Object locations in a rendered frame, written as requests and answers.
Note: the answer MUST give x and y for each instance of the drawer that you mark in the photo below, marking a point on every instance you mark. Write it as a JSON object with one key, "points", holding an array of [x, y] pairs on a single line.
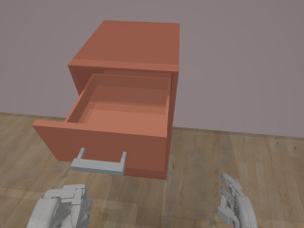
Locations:
{"points": [[114, 114]]}

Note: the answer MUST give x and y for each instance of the handle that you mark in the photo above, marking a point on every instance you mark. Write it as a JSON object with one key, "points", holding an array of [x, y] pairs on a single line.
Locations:
{"points": [[99, 167]]}

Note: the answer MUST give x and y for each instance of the right robot hand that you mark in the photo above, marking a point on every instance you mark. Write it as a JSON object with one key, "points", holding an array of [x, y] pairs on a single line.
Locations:
{"points": [[240, 213]]}

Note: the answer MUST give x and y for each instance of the left robot hand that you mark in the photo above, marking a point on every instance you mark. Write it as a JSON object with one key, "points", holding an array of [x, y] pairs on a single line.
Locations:
{"points": [[69, 206]]}

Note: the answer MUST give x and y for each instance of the cabinet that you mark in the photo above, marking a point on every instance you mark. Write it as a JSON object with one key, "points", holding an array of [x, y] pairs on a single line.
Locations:
{"points": [[133, 48]]}

